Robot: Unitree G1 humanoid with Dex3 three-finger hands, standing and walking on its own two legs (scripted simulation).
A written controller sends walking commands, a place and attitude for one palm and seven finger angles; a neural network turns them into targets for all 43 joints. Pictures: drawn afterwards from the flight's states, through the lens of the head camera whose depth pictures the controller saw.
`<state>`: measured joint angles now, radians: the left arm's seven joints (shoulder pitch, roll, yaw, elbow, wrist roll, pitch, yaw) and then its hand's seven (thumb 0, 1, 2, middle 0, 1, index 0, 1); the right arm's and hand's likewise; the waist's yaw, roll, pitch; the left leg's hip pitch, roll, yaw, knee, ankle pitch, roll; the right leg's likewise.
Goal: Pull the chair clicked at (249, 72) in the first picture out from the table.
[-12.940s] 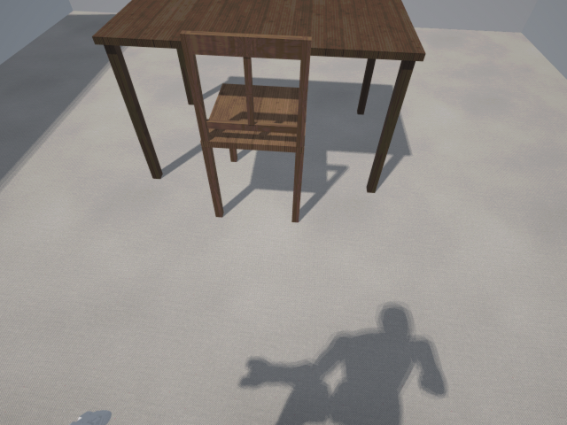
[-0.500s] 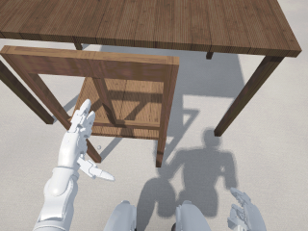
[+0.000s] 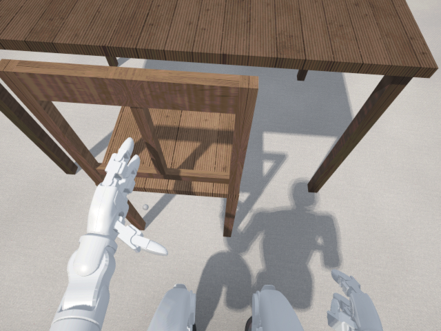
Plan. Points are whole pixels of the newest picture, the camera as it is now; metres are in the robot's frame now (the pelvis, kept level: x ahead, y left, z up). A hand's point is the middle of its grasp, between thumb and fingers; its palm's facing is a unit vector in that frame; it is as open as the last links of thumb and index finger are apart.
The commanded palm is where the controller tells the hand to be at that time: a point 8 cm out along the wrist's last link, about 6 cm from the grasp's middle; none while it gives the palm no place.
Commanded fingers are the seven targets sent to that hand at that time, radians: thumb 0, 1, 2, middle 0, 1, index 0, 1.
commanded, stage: aim the fingers beside a spindle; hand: left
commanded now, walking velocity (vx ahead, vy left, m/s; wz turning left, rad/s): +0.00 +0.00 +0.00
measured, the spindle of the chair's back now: (152, 142) +0.47 +0.16 -0.01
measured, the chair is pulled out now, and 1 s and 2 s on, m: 0.00 0.00 0.00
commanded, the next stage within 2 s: push the fingers through the gap in 0.22 s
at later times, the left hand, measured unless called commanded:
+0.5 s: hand (146, 201) +0.33 +0.14 +0.02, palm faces -0.10 -0.99 -0.04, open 16.9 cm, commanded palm +0.32 +0.20 +0.03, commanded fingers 0.00 -0.50 0.30 -0.06 -0.08 -0.06 -0.08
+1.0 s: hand (150, 175) +0.38 +0.14 +0.02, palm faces -0.08 -1.00 -0.05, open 16.9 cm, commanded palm +0.37 +0.19 +0.03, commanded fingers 0.00 -0.50 0.30 -0.06 -0.08 -0.06 -0.08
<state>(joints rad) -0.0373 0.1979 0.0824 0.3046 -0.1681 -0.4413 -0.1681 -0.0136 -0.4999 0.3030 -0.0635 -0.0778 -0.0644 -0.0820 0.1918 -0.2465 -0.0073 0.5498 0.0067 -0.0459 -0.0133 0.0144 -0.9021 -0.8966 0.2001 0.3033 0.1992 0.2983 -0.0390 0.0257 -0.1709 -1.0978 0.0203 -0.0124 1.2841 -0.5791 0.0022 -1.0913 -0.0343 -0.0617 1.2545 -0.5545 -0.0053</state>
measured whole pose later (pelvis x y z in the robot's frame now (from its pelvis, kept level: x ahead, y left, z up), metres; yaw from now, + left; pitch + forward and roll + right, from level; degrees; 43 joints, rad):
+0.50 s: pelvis +0.00 +0.01 +0.00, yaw +0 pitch +23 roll -2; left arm -0.08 0.20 0.07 0.32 -0.15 -0.43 -0.15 -0.01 -0.50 0.30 -0.06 -0.08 -0.06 -0.08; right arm 0.19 -0.24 0.00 0.55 0.00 -0.04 -0.01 0.01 -0.90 -0.90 0.20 0.30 0.20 0.30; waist -0.04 0.02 -0.17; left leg -1.11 0.02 -0.01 1.29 -0.58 0.01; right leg -1.10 -0.04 -0.06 1.25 -0.55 0.00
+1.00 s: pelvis +0.00 +0.01 +0.00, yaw -1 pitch +24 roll -2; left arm -0.27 0.22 0.13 0.51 -0.14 -0.44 -0.13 -0.01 -0.50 0.30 -0.06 -0.08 -0.07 -0.08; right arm 0.22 -0.25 -0.01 0.59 0.00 -0.01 -0.01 0.01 -0.90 -0.90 0.20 0.30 0.20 0.30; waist -0.07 0.03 -0.17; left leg -1.11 0.02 0.00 1.27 -0.58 0.01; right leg -1.11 -0.03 -0.05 1.24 -0.54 0.00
